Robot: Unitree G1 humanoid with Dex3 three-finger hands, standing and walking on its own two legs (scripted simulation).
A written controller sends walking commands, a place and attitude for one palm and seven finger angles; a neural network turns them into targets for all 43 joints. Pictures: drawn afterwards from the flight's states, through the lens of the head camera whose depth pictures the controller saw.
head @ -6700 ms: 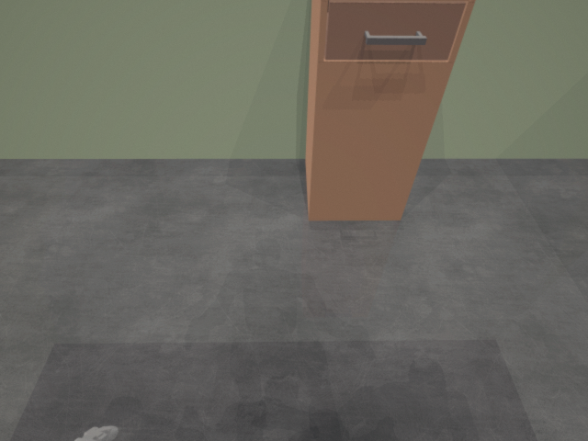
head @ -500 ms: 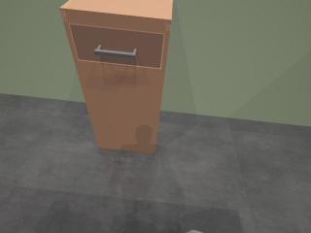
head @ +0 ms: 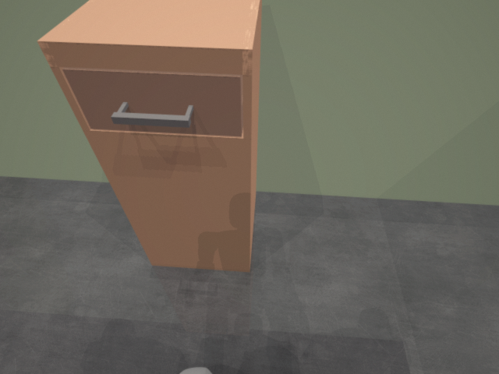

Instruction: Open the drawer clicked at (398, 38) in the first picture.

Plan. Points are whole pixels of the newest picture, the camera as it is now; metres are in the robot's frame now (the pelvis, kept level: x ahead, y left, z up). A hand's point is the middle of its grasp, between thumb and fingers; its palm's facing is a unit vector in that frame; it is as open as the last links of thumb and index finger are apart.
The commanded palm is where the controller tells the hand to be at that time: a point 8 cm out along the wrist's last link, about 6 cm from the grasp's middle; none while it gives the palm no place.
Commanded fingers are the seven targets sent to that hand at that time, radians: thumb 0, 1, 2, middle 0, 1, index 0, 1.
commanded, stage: take the last steps up to it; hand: left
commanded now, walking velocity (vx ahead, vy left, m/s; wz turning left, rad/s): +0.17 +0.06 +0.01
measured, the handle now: (154, 114) +0.63 +0.24 +0.07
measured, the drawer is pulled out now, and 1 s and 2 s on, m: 0.00 0.00 0.00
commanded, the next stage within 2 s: come to a stop and stand still in 0.08 s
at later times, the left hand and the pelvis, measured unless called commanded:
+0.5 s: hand out of the picture +0.11 +0.25 -0.18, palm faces +0.01 -0.99 -0.17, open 7.4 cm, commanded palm none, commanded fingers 0.00 0.90 0.90 -0.20 -0.30 -0.20 -0.30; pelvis +0.10 +0.06 +0.01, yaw -3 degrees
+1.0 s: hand out of the picture +0.12 +0.16 -0.17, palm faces -0.03 -0.97 -0.23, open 7.3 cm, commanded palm none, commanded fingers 0.00 0.90 0.90 -0.20 -0.30 -0.20 -0.30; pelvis +0.06 -0.02 +0.00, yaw -2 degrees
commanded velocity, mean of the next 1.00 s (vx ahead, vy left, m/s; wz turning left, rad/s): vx -0.06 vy -0.05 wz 0.00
